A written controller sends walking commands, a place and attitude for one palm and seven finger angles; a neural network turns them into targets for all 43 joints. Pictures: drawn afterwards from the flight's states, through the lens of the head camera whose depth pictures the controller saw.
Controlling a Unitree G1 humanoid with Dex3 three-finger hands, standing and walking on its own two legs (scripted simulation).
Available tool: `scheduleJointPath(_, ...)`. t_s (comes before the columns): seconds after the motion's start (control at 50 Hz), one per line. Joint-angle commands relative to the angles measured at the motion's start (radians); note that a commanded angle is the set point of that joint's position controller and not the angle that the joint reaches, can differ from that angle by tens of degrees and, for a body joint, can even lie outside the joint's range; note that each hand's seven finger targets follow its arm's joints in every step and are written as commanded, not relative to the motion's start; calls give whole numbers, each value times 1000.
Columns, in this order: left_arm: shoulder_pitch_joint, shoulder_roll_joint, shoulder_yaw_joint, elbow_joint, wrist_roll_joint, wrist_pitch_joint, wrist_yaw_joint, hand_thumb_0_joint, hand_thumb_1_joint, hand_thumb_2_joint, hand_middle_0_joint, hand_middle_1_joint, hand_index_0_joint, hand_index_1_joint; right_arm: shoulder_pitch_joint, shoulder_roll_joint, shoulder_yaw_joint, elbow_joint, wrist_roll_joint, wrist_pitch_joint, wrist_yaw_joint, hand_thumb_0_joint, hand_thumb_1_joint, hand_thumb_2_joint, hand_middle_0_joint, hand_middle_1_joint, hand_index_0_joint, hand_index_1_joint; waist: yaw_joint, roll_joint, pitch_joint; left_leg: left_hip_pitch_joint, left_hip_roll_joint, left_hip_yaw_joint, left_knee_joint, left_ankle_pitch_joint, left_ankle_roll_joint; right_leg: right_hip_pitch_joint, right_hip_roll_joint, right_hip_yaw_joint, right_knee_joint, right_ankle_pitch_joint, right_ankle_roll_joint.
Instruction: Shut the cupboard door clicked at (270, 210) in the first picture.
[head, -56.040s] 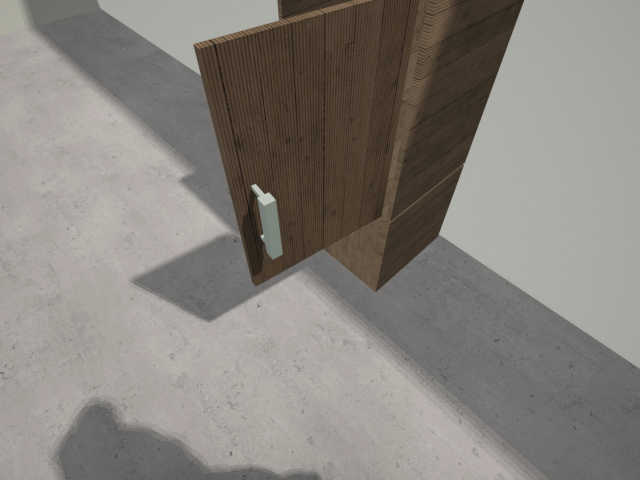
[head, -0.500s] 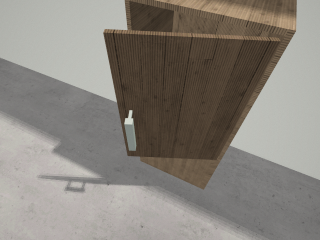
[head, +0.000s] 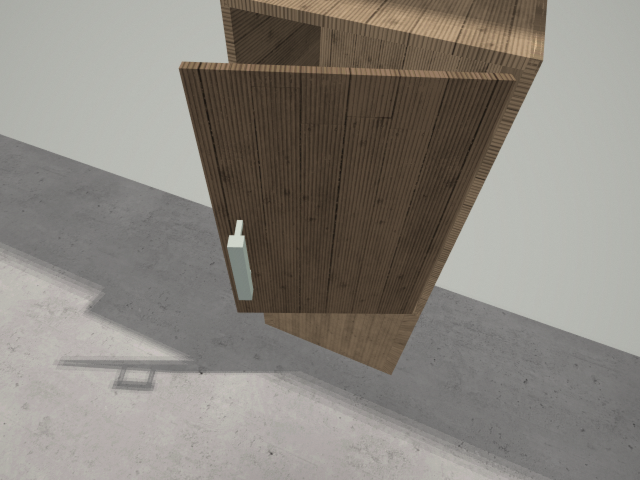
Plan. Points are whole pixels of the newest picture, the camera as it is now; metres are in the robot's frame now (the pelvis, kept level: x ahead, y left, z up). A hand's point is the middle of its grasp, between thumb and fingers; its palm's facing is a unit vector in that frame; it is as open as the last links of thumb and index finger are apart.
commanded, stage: look again from close up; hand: left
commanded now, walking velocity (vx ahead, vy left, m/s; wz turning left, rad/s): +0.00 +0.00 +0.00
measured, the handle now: (242, 260) +0.50 +0.15 -0.11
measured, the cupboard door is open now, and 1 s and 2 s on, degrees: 23 23 23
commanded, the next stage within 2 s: shuffle to correct the standing spot in 0.50 s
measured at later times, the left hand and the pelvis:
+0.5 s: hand out of the picture +0.05 +0.25 -0.17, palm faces +0.01 -0.96 -0.28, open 7.3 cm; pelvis -0.01 +0.03 -0.01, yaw +0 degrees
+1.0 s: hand out of the picture -0.07 +0.18 -0.18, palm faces +0.01 -0.99 -0.15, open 7.3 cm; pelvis -0.01 +0.01 -0.01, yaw -1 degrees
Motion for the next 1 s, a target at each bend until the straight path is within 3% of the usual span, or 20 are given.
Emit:
scheduleJointPath(0.0,45,170,37,-107,3,-51,25,0,900,900,-200,-300,-200,-300,-27,-132,-35,-145,-7,-50,-5,0,-900,-900,200,300,200,300,9,55,-138,52,68,-116,88,31,11,-96,-135,123,-45,81,-55)
scheduleJointPath(0.06,47,145,32,-124,2,-37,28,0,900,900,-200,-300,-200,-300,-17,-103,-29,-159,-12,-28,1,0,-900,-900,200,300,200,300,5,-83,-32,-10,47,-85,115,-35,9,-167,-145,142,-68,17,-57)
scheduleJointPath(0.1,32,166,40,-150,6,-32,28,0,900,900,-200,-300,-200,-300,-23,-131,-38,-171,-9,-25,2,0,-900,-900,200,300,200,300,1,-40,20,-23,53,-92,97,-28,13,-208,-125,131,-46,-8,-58)
scheduleJointPath(0.16,41,194,47,-171,7,-34,27,0,900,900,-200,-300,-200,-300,-57,-168,-45,-186,-7,-36,2,0,-900,-900,200,300,200,300,20,43,-16,-4,78,-111,72,81,31,-153,-94,100,17,114,-46)
scheduleJointPath(0.26,28,228,54,-196,9,-31,23,0,900,900,-200,-300,-200,-300,-135,-223,-55,-211,-5,-43,2,0,-900,-900,200,300,200,300,35,26,-57,27,99,-131,51,141,50,-123,-85,81,36,142,-30)
scheduleJointPath(0.32,-3,256,56,-209,12,-28,17,0,900,900,-200,-300,-200,-300,-186,-258,-60,-222,-5,-41,6,0,-900,-900,200,300,200,300,33,28,-25,11,100,-149,-2,9,47,-144,-84,83,9,63,-27)
scheduleJointPath(0.5,-43,320,56,-196,17,-27,0,0,900,900,-200,-300,-200,-300,-268,-333,-63,-229,-4,-41,19,0,-900,-900,200,300,200,300,35,59,-43,17,114,-189,-126,-194,39,-121,-95,69,-40,4,-20)
scheduleJointPath(0.58,-41,338,53,-174,17,-28,-4,0,900,900,-200,-300,-200,-300,-274,-353,-61,-218,-2,-42,21,0,-900,-900,200,300,200,300,36,54,-68,37,114,-193,-145,-191,35,-100,-104,68,-59,15,-20)
scheduleJointPath(0.64,44,218,21,-118,14,-8,0,0,900,900,-200,-300,-200,-300,-221,-240,-30,-177,-6,-24,23,0,-900,-900,200,300,200,300,36,59,-73,40,130,-204,-185,-288,16,-91,-89,34,-53,-21,7)
scheduleJointPath(0.7,85,206,18,-98,18,9,-3,0,900,900,-200,-300,-200,-300,-198,-255,-35,-158,-7,-8,17,0,-900,-900,200,300,200,300,34,73,-17,6,152,-226,-222,-383,18,-117,-65,9,-19,-63,10)
scheduleJointPath(0.78,140,192,27,-96,22,22,-14,0,900,900,-200,-300,-200,-300,-164,-275,-54,-148,-7,0,4,0,-900,-900,200,300,200,300,40,91,-1,-10,201,-254,-228,-441,52,-142,-47,-17,27,-83,2)
scheduleJointPath(0.84,186,174,35,-94,23,26,-21,0,900,900,-200,-300,-200,-300,-143,-264,-65,-140,-7,2,-4,0,-900,-900,200,300,200,300,46,86,9,-46,202,-226,-200,-435,56,-124,-41,-26,9,-75,-7)
scheduleJointPath(0.9,219,154,43,-91,21,23,-21,0,900,900,-200,-300,-200,-300,-117,-217,-69,-128,-7,-1,-9,0,-900,-900,200,300,200,300,46,51,8,-82,156,-152,-115,-401,33,-114,-64,17,-52,-118,-27)
scheduleJointPath(0.94,232,160,50,-89,19,19,-17,0,900,900,-200,-300,-200,-300,-108,-167,-64,-125,-4,-4,-12,0,-900,-900,200,300,200,300,46,-53,23,-126,98,-73,24,-328,17,-116,-105,105,-123,-169,-59)
scheduleJointPath(0.98,234,159,57,-86,16,14,-8,0,900,900,-200,-300,-200,-300,-98,-106,-50,-123,-2,-13,-13,0,-900,-900,200,300,200,300,43,-159,32,-164,31,32,202,-226,2,-115,-178,201,-172,-172,-109)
